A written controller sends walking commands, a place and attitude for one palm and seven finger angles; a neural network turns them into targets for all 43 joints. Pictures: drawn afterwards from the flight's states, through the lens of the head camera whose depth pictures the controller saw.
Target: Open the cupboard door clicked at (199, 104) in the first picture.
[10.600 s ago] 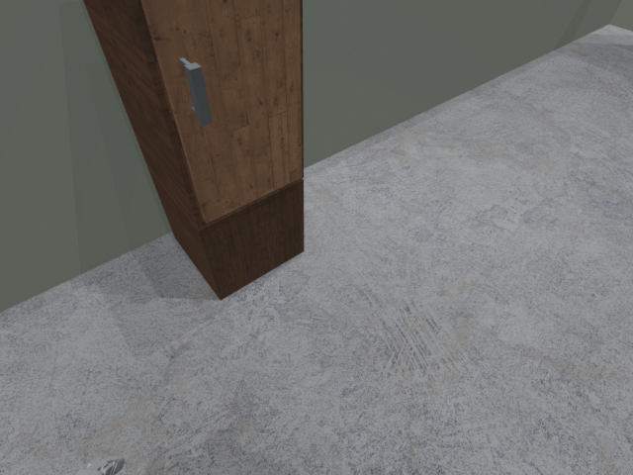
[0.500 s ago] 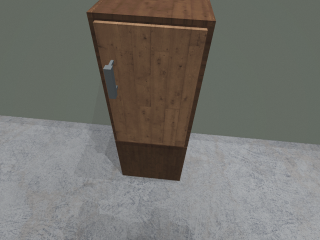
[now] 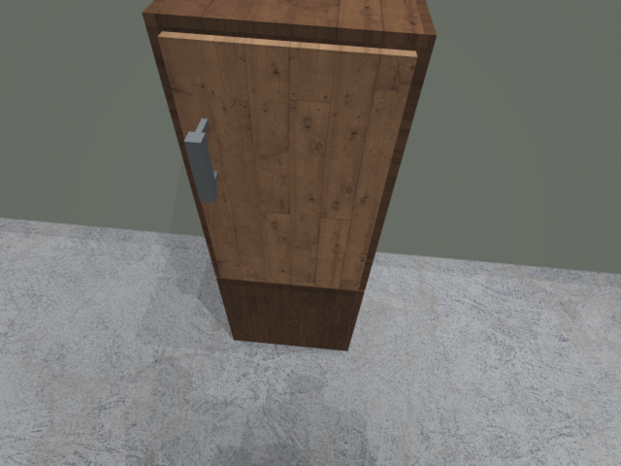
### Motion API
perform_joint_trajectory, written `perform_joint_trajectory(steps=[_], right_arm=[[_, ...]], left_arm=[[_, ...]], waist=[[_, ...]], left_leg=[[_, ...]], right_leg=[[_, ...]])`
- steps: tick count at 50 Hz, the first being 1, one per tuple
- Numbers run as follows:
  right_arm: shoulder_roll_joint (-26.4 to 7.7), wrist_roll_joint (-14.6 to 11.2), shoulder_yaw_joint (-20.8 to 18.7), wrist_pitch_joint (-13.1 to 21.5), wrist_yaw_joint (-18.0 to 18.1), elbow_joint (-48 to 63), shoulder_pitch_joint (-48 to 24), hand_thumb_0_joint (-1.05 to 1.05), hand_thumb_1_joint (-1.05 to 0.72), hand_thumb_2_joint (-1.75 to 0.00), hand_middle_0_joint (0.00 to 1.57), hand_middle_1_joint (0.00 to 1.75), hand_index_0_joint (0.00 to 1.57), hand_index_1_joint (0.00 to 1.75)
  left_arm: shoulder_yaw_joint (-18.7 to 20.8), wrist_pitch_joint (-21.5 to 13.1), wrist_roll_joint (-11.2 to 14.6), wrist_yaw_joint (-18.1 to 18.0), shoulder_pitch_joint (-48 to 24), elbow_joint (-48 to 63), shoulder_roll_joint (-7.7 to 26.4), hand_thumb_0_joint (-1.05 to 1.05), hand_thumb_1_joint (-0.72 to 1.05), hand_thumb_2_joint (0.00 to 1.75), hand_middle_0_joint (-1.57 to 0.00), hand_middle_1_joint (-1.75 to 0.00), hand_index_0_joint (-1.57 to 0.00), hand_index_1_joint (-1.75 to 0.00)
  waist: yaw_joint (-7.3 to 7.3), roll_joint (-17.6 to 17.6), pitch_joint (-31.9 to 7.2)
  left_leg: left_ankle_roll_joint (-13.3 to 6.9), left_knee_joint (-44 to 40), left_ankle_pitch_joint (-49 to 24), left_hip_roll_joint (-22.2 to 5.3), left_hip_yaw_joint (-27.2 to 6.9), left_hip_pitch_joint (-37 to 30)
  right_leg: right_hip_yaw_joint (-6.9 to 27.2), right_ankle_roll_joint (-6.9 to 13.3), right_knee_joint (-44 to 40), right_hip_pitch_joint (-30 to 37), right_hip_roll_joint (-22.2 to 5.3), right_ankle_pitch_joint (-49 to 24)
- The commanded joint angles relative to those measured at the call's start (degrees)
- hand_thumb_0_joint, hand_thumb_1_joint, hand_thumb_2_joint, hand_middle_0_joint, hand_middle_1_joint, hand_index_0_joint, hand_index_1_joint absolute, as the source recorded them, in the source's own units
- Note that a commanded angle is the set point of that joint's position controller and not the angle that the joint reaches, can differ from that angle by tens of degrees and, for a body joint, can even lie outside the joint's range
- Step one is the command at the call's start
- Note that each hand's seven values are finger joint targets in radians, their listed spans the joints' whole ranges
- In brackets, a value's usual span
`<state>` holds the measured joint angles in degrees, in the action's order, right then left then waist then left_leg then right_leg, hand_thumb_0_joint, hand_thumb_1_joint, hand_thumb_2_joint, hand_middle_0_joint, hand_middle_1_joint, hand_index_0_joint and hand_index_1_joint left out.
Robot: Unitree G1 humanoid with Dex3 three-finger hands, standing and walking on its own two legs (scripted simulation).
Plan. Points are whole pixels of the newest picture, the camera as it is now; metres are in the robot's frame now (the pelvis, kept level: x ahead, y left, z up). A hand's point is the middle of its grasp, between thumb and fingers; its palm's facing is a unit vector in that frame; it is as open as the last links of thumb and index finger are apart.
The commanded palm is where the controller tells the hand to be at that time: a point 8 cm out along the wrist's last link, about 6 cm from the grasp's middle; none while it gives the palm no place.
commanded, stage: come to a stop and stand still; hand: left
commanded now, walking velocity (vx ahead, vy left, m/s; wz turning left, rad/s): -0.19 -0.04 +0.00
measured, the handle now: (206, 160) +0.55 +0.22 +0.07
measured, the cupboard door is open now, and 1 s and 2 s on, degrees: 0 0 0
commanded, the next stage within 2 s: look again from close up in 0.70 s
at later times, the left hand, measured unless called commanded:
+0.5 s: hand out of the picture +0.01 +0.16 -0.16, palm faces +0.01 -0.98 -0.22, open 7.3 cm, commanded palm none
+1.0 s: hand out of the picture -0.03 +0.16 -0.18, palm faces +0.03 -0.98 -0.18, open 7.4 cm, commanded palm none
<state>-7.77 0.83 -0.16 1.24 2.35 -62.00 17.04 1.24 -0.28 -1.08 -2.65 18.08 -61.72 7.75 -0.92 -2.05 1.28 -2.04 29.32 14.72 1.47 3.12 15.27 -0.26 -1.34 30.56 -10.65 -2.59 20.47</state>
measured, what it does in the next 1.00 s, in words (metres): stands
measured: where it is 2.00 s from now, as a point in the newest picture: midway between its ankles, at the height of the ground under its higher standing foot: outside the picture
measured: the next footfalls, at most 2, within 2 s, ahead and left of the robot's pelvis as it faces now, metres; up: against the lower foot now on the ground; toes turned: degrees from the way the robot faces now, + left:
none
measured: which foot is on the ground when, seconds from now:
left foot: down 0.00-1.00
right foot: down 0.00-1.00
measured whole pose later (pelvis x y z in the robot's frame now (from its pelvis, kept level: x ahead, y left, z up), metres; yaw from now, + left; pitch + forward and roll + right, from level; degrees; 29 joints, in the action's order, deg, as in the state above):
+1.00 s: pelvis -0.03 +0.00 +0.00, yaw +0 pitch -2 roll +0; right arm -9.3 1.1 0.0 0.3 1.2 -60.2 16.1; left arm -0.6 -0.7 -1.0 -2.5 18.1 -61.0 8.4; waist 0.1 -0.3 1.0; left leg -1.5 30.7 13.3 0.0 2.2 16.1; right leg -1.6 -0.8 29.8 -10.3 -1.3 18.0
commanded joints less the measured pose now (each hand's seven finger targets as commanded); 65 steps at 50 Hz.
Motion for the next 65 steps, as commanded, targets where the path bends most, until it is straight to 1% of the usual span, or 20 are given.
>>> perform_joint_trajectory(steps=[1, 4, 7, 9, 12, 15, 22, 33, 34, 35, 36, 37, 38, 40, 41, 44, 45, 53, 60, 65], right_arm=[[-8.26, -0.34, -2.12, 0.20, 0.76, 2.99, 3.11, 0.00, -0.90, -0.90, 0.20, 0.30, 0.20, 0.30], [-8.78, -0.14, -2.81, -0.37, 0.64, 4.21, 0.47, 0.00, -0.90, -0.90, 0.20, 0.30, 0.20, 0.30], [-7.69, 0.01, -2.81, -0.61, 0.07, 5.29, -1.79, 0.00, -0.90, -0.90, 0.20, 0.30, 0.20, 0.30], [-6.68, 0.05, -2.55, -0.82, -0.46, 5.46, -2.67, 0.00, -0.90, -0.90, 0.20, 0.30, 0.20, 0.30], [-6.17, 0.19, -2.05, -1.04, -1.03, 5.19, -2.96, 0.00, -0.90, -0.90, 0.20, 0.30, 0.20, 0.30], [-6.83, 0.16, -1.69, -0.72, -1.30, 4.50, -3.19, 0.00, -0.90, -0.90, 0.20, 0.30, 0.20, 0.30], [-7.31, 0.16, -0.93, -0.20, -1.29, 2.31, -2.75, 0.00, -0.90, -0.90, 0.20, 0.30, 0.20, 0.30], [-6.75, -0.13, -0.20, 0.20, -0.84, -0.95, -0.14, 0.00, -0.90, -0.90, 0.20, 0.30, 0.20, 0.30], [-7.95, -0.66, -0.45, 0.60, -1.30, 2.86, -4.62, 0.00, -0.90, -0.90, 0.20, 0.30, 0.20, 0.30], [-6.49, -0.69, -0.01, 0.14, -1.63, 4.92, -4.01, 0.00, -0.90, -0.90, 0.20, 0.30, 0.20, 0.30], [-4.62, -0.21, -0.01, 0.49, -1.48, 4.59, 1.29, 0.00, -0.90, -0.90, 0.20, 0.30, 0.20, 0.30], [-5.49, -0.14, -0.21, 0.59, -1.22, 4.04, 2.32, 0.00, -0.90, -0.90, 0.20, 0.30, 0.20, 0.30], [-5.94, -0.31, -0.44, 0.45, -1.02, 4.00, 2.02, 0.00, -0.90, -0.90, 0.20, 0.30, 0.20, 0.30], [-6.46, -0.21, -0.44, 0.26, -0.90, 4.15, 1.75, 0.00, -0.90, -0.90, 0.20, 0.30, 0.20, 0.30], [-6.36, -0.20, -0.46, 0.12, -0.89, 4.30, 1.43, 0.00, -0.90, -0.90, 0.20, 0.30, 0.20, 0.30], [-6.94, -0.09, -0.76, -0.07, -0.97, 4.76, 1.08, 0.00, -0.90, -0.90, 0.20, 0.30, 0.20, 0.30], [-6.90, -0.03, -0.73, 0.02, -1.04, 4.67, 1.20, 0.00, -0.90, -0.90, 0.20, 0.30, 0.20, 0.30], [-7.87, 0.04, -0.86, 0.44, -1.07, 4.36, 1.06, 0.00, -0.90, -0.90, 0.20, 0.30, 0.20, 0.30], [-7.87, -0.09, -0.75, 0.59, -1.08, 3.37, 1.07, 0.00, -0.90, -0.90, 0.20, 0.30, 0.20, 0.30], [-8.12, -0.12, -0.85, 0.30, -1.16, 2.74, 1.10, 0.00, -0.90, -0.90, 0.20, 0.30, 0.20, 0.30]], left_arm=[[1.26, -0.04, 0.28, -0.56, 4.15, 2.62, 5.90, 0.00, 0.90, 0.90, -0.20, -0.30, -0.20, -0.30], [1.55, 0.27, 0.14, -0.24, 2.87, 3.57, 6.18, 0.00, 0.90, 0.90, -0.20, -0.30, -0.20, -0.30], [1.56, 0.15, -0.15, 0.01, 1.99, 4.47, 7.10, 0.00, 0.90, 0.90, -0.20, -0.30, -0.20, -0.30], [1.31, 0.11, -0.18, 0.16, 0.43, 5.11, 7.87, 0.00, 0.90, 0.90, -0.20, -0.30, -0.20, -0.30], [0.87, 0.08, -0.13, 0.42, -2.09, 6.06, 8.71, 0.00, 0.90, 0.90, -0.20, -0.30, -0.20, -0.30], [0.50, -0.28, -0.13, 0.65, -2.21, 5.83, 8.88, 0.00, 0.90, 0.90, -0.20, -0.30, -0.20, -0.30], [0.00, -0.89, 0.11, 0.93, -0.88, 3.98, 8.49, 0.00, 0.90, 0.90, -0.20, -0.30, -0.20, -0.30], [-0.74, -1.52, 0.46, 0.92, 2.92, 0.38, 7.23, 0.00, 0.90, 0.90, -0.20, -0.30, -0.20, -0.30], [-0.85, -2.48, -0.48, -1.56, 6.00, -1.01, 7.52, 0.00, 0.90, 0.90, -0.20, -0.30, -0.20, -0.30], [-0.70, -3.30, -0.08, -1.45, 4.91, -0.22, 10.17, 0.00, 0.90, 0.90, -0.20, -0.30, -0.20, -0.30], [-0.91, -3.55, 0.23, -1.22, 4.26, 1.03, 9.08, 0.00, 0.90, 0.90, -0.20, -0.30, -0.20, -0.30], [-0.97, -3.30, 0.57, -1.04, 3.56, 1.32, 8.05, 0.00, 0.90, 0.90, -0.20, -0.30, -0.20, -0.30], [-0.97, -2.89, 0.68, -0.85, 3.62, 1.58, 7.70, 0.00, 0.90, 0.90, -0.20, -0.30, -0.20, -0.30], [-1.05, -1.93, 0.34, -0.57, 3.40, 1.60, 6.93, 0.00, 0.90, 0.90, -0.20, -0.30, -0.20, -0.30], [-1.04, -1.56, 0.31, -0.42, 3.67, 1.61, 6.65, 0.00, 0.90, 0.90, -0.20, -0.30, -0.20, -0.30], [-1.05, -1.09, 0.20, -0.08, 4.18, 1.92, 6.03, 0.00, 0.90, 0.90, -0.20, -0.30, -0.20, -0.30], [-1.10, -1.09, 0.11, 0.00, 4.22, 1.88, 6.13, 0.00, 0.90, 0.90, -0.20, -0.30, -0.20, -0.30], [-0.88, -0.81, 0.15, 0.36, 4.24, 2.83, 6.34, 0.00, 0.90, 0.90, -0.20, -0.30, -0.20, -0.30], [-0.87, -0.80, 0.06, 0.47, 4.40, 2.34, 6.74, 0.00, 0.90, 0.90, -0.20, -0.30, -0.20, -0.30], [-0.93, -0.63, -0.03, 0.58, 4.79, 1.84, 6.69, 0.00, 0.90, 0.90, -0.20, -0.30, -0.20, -0.30]], waist=[[0.21, 7.59, -4.09], [-0.07, 5.94, -5.17], [0.02, 1.78, -5.43], [0.51, -1.74, -4.46], [1.32, -2.14, -1.05], [1.10, -0.67, 0.07], [0.92, 1.59, 1.48], [0.67, 2.11, 1.41], [-0.70, 2.49, 4.37], [2.00, 2.24, 1.85], [3.16, -0.17, -5.53], [2.96, -0.31, -8.54], [2.46, 0.93, -7.71], [1.96, 3.41, -1.71], [1.54, 2.78, 1.40], [1.35, 1.39, 4.44], [1.28, 2.82, 4.34], [0.77, 3.01, 1.94], [0.53, 3.07, 2.46], [0.57, 3.58, 3.75]], left_leg=[[-4.04, -3.23, -51.05, -12.40, -8.90, -12.06], [-3.99, -3.24, -41.07, -12.38, -8.45, -9.81], [-1.51, -1.79, -25.36, -9.02, -5.80, -4.80], [0.03, -1.81, -13.40, -6.86, -4.39, -2.32], [0.81, -3.76, -5.52, -5.68, -4.21, -2.08], [0.53, -5.78, -5.17, -6.35, -5.48, -2.28], [0.81, -8.49, -4.45, -6.75, -5.80, -3.51], [0.93, -9.08, -7.29, -7.07, -5.37, -4.91], [2.60, 3.02, -9.13, -7.01, -3.45, -0.36], [2.63, 2.08, -6.59, -6.26, -2.83, -1.58], [1.54, 0.27, -5.15, -5.36, -3.07, -2.80], [0.97, -0.29, -9.10, -5.61, -3.72, -4.10], [0.75, -0.54, -11.52, -6.15, -4.14, -4.80], [0.21, -1.65, -12.85, -7.11, -5.19, -3.03], [0.02, -2.64, -11.25, -7.11, -5.87, -1.07], [-0.27, -5.14, -4.07, -6.75, -7.19, 1.43], [-0.35, -5.71, -3.69, -6.77, -7.28, 1.28], [-0.80, -8.42, -0.97, -7.08, -8.82, 1.54], [-0.82, -10.11, -0.74, -7.29, -9.00, 1.32], [-0.63, -12.34, 4.94, -7.29, -9.90, 2.74]], right_leg=[[-0.22, 1.40, 1.02, -4.33, -1.42, -13.11], [0.51, 1.58, 0.60, -3.38, -1.59, -14.09], [3.52, 2.80, -1.71, -0.76, -3.48, -21.93], [6.15, 3.99, -4.25, -1.26, -5.33, -19.92], [7.25, 4.52, -7.38, -5.68, -5.56, -11.08], [6.23, 3.78, -8.78, -5.94, -4.05, -7.19], [5.74, 3.45, -11.45, -5.71, -3.30, -4.62], [4.90, 3.48, -12.84, -3.17, -3.01, -7.97], [8.45, 2.03, -12.84, -3.70, -6.19, -26.74], [8.66, 2.91, -10.68, -1.79, -9.30, -38.94], [6.81, 4.07, -6.40, 3.86, -7.95, -41.09], [4.93, 4.46, -4.45, 5.58, -6.21, -37.82], [4.39, 4.43, -4.48, 4.00, -5.11, -31.41], [3.15, 4.21, -5.19, -0.30, -3.30, -19.35], [2.98, 3.97, -5.75, -1.92, -2.67, -14.26], [3.49, 4.04, -7.04, -4.45, -1.96, -5.24], [3.23, 3.98, -7.11, -4.28, -2.00, -4.87], [2.26, 3.33, -6.80, -2.05, -2.04, -5.88], [1.76, 2.93, -8.05, -1.39, -2.47, -6.85], [1.71, 2.83, -8.62, -1.82, -2.32, -4.85]])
